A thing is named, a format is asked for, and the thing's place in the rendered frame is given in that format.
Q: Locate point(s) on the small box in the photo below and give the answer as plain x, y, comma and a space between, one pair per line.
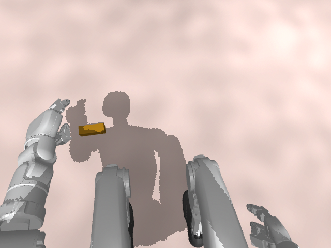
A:
92, 129

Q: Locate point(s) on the left robot hand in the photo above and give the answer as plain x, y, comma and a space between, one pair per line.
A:
48, 123

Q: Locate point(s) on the right robot foot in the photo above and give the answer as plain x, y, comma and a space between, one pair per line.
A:
196, 241

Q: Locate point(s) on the left robot arm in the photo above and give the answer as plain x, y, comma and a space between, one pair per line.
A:
22, 212

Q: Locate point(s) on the right robot hand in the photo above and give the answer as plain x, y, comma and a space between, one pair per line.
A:
269, 235

